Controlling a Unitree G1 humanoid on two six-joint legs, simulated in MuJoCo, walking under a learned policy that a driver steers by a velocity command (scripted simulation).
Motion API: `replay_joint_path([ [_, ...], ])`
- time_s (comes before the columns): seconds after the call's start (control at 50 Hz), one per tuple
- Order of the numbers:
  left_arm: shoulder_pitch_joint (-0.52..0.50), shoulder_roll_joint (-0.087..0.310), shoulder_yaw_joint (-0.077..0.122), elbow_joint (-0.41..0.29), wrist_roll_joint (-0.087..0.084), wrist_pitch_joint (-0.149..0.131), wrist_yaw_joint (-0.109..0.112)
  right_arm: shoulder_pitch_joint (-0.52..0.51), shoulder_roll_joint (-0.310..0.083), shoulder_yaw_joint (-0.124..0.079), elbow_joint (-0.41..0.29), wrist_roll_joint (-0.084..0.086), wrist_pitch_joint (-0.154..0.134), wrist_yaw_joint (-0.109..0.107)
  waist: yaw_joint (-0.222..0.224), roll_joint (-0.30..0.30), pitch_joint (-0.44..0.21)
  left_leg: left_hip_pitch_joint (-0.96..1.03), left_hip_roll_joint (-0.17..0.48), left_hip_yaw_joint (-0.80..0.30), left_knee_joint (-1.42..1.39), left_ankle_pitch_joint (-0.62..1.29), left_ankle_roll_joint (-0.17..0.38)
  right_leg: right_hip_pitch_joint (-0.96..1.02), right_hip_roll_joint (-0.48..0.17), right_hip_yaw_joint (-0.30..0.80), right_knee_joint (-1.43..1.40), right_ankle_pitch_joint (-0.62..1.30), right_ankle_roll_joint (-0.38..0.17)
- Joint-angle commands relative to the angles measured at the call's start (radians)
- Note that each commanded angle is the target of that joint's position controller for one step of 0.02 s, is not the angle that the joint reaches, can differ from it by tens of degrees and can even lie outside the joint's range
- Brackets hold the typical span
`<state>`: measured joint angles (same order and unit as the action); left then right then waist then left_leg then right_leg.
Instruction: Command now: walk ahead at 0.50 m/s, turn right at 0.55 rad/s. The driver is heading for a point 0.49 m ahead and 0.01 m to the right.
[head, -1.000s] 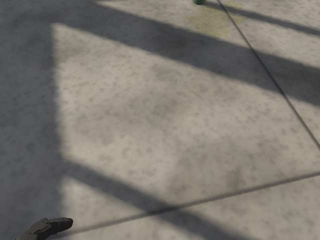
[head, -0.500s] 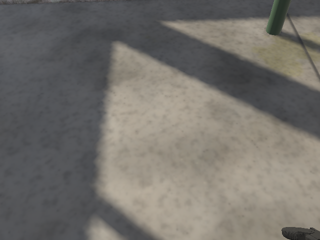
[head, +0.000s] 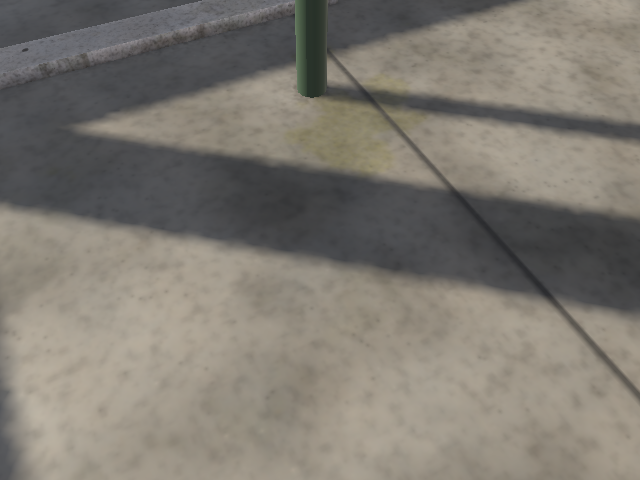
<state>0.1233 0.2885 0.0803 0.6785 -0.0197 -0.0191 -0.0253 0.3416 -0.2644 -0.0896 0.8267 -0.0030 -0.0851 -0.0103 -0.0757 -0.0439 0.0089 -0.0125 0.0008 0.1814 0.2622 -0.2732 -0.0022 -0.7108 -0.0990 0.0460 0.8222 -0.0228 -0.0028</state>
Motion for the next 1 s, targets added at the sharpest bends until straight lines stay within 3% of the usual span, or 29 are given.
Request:
replay_joint_path([
  [0.02, -0.108, 0.025, -0.005, -0.103, -0.003, -0.01, -0.02, -0.051, -0.176, -0.041, -0.061, 0.016, -0.007, -0.005, 0.011, 0.1, 0.068, -0.011, 0.287, -0.079, -0.091, 0.311, 0.145, 0.01, -0.005, -0.033, -0.099, -0.003, -0.026],
  [0.06, -0.129, 0.039, 0.0, -0.125, -0.002, -0.007, -0.028, -0.04, -0.196, -0.049, -0.05, 0.026, 0.004, -0.004, 0.015, 0.107, 0.071, 0.042, 0.302, -0.052, -0.041, 0.407, 0.129, 0.036, 0.016, -0.07, -0.141, -0.091, -0.056],
  [0.1, -0.069, 0.073, 0.019, -0.127, 0.004, -0.001, -0.029, -0.049, -0.23, -0.058, -0.05, 0.036, 0.015, -0.008, 0.064, 0.14, 0.011, 0.063, 0.294, -0.008, 0.109, 0.753, 0.106, 0.182, 0.086, -0.138, -0.165, -0.196, -0.097],
  [0.12, 0.058, 0.105, 0.041, -0.096, 0.002, 0.001, -0.027, -0.063, -0.234, -0.058, -0.052, 0.042, 0.023, -0.009, 0.14, 0.129, -0.056, 0.039, 0.264, 0.029, 0.283, 0.878, 0.084, 0.355, 0.14, -0.171, -0.228, -0.166, -0.127],
  [0.14, 0.234, 0.172, 0.077, -0.047, -0.001, 0.006, -0.014, -0.045, -0.205, -0.045, -0.057, 0.035, 0.023, -0.013, 0.216, 0.092, -0.149, -0.112, 0.22, 0.051, 0.528, 0.801, 0.047, 0.645, 0.164, -0.136, -0.258, -0.112, -0.165],
  [0.16, 0.298, 0.3, 0.102, -0.037, -0.009, 0.005, 0.004, 0.011, -0.095, -0.006, -0.109, -0.015, 0.011, -0.008, 0.172, -0.172, -0.225, -0.543, 0.099, 0.04, 0.922, 0.06, -0.022, 1.0, -0.102, 0.322, -0.286, -0.119, -0.303],
  [0.18, 0.304, 0.279, 0.079, -0.07, -0.006, -0.013, 0.001, 0.009, -0.078, 0.016, -0.124, -0.003, -0.028, 0.006, 0.167, -0.196, -0.416, -0.732, -0.018, -0.2, 1.118, -0.333, -0.03, 1.125, -0.259, 0.78, -0.492, -0.307, -0.431],
  [0.2, 0.302, 0.189, 0.053, -0.05, 0.009, -0.023, -0.006, -0.083, -0.158, -0.007, -0.123, 0.048, -0.043, 0.018, 0.207, -0.068, -0.325, -0.823, 0.04, -0.254, 1.152, -0.244, -0.008, 1.066, -0.244, 0.653, -0.53, -0.302, -0.359],
  [0.22, 0.248, 0.158, 0.041, -0.047, 0.01, -0.031, -0.005, -0.12, -0.149, -0.001, -0.131, 0.056, -0.048, 0.017, 0.182, -0.054, -0.21, -0.832, 0.085, -0.235, 1.1, -0.164, 0.012, 0.923, -0.216, 0.504, -0.518, -0.237, -0.316],
  [0.24, 0.169, 0.12, 0.026, -0.05, 0.011, -0.035, -0.003, -0.132, -0.142, 0.0, -0.117, 0.034, -0.043, 0.007, 0.139, 0.006, -0.136, -0.776, 0.134, -0.23, 1.029, -0.09, 0.015, 0.767, -0.178, 0.381, -0.519, -0.134, -0.278],
  [0.26, 0.117, 0.085, 0.013, -0.054, 0.022, -0.042, -0.003, -0.113, -0.145, -0.005, -0.104, 0.022, -0.03, 0.004, 0.099, -0.014, -0.099, -0.699, 0.163, -0.24, 0.973, -0.04, 0.015, 0.648, -0.141, 0.294, -0.539, -0.043, -0.257],
  [0.28, 0.096, 0.075, 0.009, -0.054, 0.03, -0.049, -0.003, -0.081, -0.14, -0.006, -0.091, 0.024, -0.014, 0.008, 0.074, -0.035, -0.09, -0.64, 0.175, -0.246, 0.956, -0.003, 0.015, 0.579, -0.122, 0.249, -0.571, -0.016, -0.248],
  [0.32, 0.092, 0.085, 0.011, -0.033, 0.029, -0.07, -0.001, -0.053, -0.115, -0.002, -0.071, 0.025, 0.014, 0.007, 0.053, -0.023, -0.074, -0.624, 0.172, -0.241, 0.919, 0.059, 0.002, 0.53, -0.113, 0.167, -0.621, 0.057, -0.247],
  [0.36, 0.115, 0.095, 0.015, -0.005, 0.034, -0.082, 0.005, -0.098, -0.101, 0.002, -0.079, 0.022, 0.027, 0.003, 0.063, -0.003, -0.032, -0.682, 0.168, -0.255, 0.844, 0.147, -0.012, 0.533, -0.108, 0.094, -0.652, 0.121, -0.234],
  [0.48, 0.145, 0.104, 0.013, 0.044, 0.034, -0.085, 0.027, -0.227, -0.072, 0.012, -0.106, 0.028, 0.015, 0.025, 0.118, -0.006, 0.028, -0.697, 0.101, -0.25, 0.513, 0.427, -0.003, 0.611, -0.089, -0.076, -0.695, 0.127, -0.16],
  [0.54, 0.183, 0.105, 0.01, 0.085, 0.021, -0.067, 0.036, -0.312, -0.035, 0.03, -0.147, 0.005, 0.007, 0.044, 0.142, 0.013, 0.073, -0.663, 0.073, -0.191, 0.365, 0.425, 0.012, 0.653, -0.095, -0.115, -0.637, 0.333, -0.152],
  [0.6, 0.198, 0.126, 0.014, 0.11, 0.013, -0.04, 0.044, -0.305, -0.043, 0.029, -0.165, -0.001, -0.002, 0.066, 0.129, -0.021, 0.033, -0.614, 0.029, -0.154, 0.299, 0.317, 0.042, 0.75, -0.123, -0.1, -0.523, 0.532, -0.152],
  [0.64, 0.164, 0.15, 0.02, 0.112, 0.004, -0.028, 0.052, -0.188, -0.096, 0.009, -0.14, -0.008, -0.007, 0.067, 0.058, -0.051, -0.045, -0.475, -0.026, -0.128, 0.253, 0.255, 0.077, 0.797, -0.112, -0.089, -0.376, 0.722, -0.124],
  [0.66, 0.146, 0.147, 0.017, 0.113, 0.002, -0.024, 0.053, -0.08, -0.131, -0.006, -0.11, -0.012, -0.011, 0.06, -0.004, -0.026, -0.104, -0.319, -0.045, -0.122, 0.162, 0.395, 0.103, 0.775, -0.065, -0.119, -0.218, 0.709, -0.088],
  [0.68, 0.17, 0.114, 0.002, 0.096, 0.026, -0.034, 0.053, 0.021, -0.204, -0.02, -0.093, -0.024, -0.01, 0.044, -0.028, 0.057, -0.236, -0.02, 0.099, -0.268, 0.246, 0.86, 0.159, 0.595, -0.009, -0.138, 0.023, 0.406, -0.039],
  [0.7, 0.347, -0.009, -0.04, 0.108, 0.043, -0.045, 0.029, 0.022, -0.234, -0.01, -0.085, -0.041, -0.003, 0.033, 0.066, 0.287, -0.405, 0.366, 0.408, -0.633, 0.315, 1.238, 0.395, 0.229, 0.154, -0.088, 0.418, -0.583, 0.036],
  [0.72, 0.341, 0.073, -0.025, 0.161, 0.016, -0.048, 0.019, 0.068, -0.151, 0.006, -0.087, -0.02, 0.007, 0.033, -0.004, 0.18, -0.553, 0.388, 0.406, -0.706, 0.281, 1.127, 0.427, 0.205, 0.151, 0.108, 0.517, -0.698, 0.042],
  [0.74, 0.228, 0.12, -0.012, 0.126, -0.016, -0.042, 0.017, -0.016, -0.143, 0.008, -0.103, -0.007, 0.017, 0.032, -0.009, 0.147, -0.419, 0.278, 0.357, -0.584, 0.231, 0.968, 0.377, 0.138, 0.098, 0.097, 0.511, -0.651, 0.041],
  [0.78, 0.113, 0.101, -0.012, 0.104, 0.006, -0.014, 0.04, -0.166, -0.075, 0.031, -0.113, 0.002, 0.029, 0.026, 0.043, 0.053, -0.184, -0.037, 0.276, -0.466, 0.131, 0.684, 0.298, 0.134, 0.032, 0.043, 0.359, -0.538, 0.053],
  [0.8, 0.132, 0.091, -0.01, 0.107, 0.011, 0.007, 0.048, -0.203, -0.072, 0.033, -0.11, -0.008, 0.034, 0.024, 0.085, 0.089, -0.141, -0.18, 0.245, -0.427, 0.082, 0.582, 0.275, 0.227, 0.013, 0.035, 0.279, -0.499, 0.057],
  [0.86, 0.205, 0.033, -0.023, 0.143, 0.018, 0.033, 0.067, -0.259, -0.087, 0.025, -0.105, -0.03, 0.042, 0.02, 0.122, 0.166, -0.13, -0.346, 0.195, -0.335, 0.029, 0.493, 0.259, 0.396, 0.032, -0.015, 0.059, -0.45, 0.074],
  [0.92, 0.191, 0.045, -0.021, 0.159, 0.022, 0.041, 0.07, -0.259, -0.093, 0.025, -0.085, -0.022, 0.049, 0.009, 0.109, 0.161, -0.17, -0.354, 0.196, -0.331, 0.006, 0.244, 0.237, 0.478, 0.029, -0.019, -0.077, -0.271, 0.06],
  [0.96, 0.175, 0.041, -0.019, 0.167, 0.031, 0.043, 0.066, -0.283, -0.085, 0.03, -0.075, -0.015, 0.06, 0.006, 0.118, 0.158, -0.132, -0.412, 0.169, -0.323, -0.004, -0.045, 0.194, 0.542, 0.044, -0.041, -0.179, -0.181, 0.042],
  [1.0, 0.153, 0.041, -0.018, 0.165, 0.052, 0.04, 0.064, -0.264, -0.046, 0.045, -0.05, -0.015, 0.064, 0.007, 0.119, 0.14, -0.072, -0.452, 0.123, -0.315, 0.007, -0.258, 0.118, 0.574, 0.04, -0.035, -0.288, -0.161, 0.015],
])
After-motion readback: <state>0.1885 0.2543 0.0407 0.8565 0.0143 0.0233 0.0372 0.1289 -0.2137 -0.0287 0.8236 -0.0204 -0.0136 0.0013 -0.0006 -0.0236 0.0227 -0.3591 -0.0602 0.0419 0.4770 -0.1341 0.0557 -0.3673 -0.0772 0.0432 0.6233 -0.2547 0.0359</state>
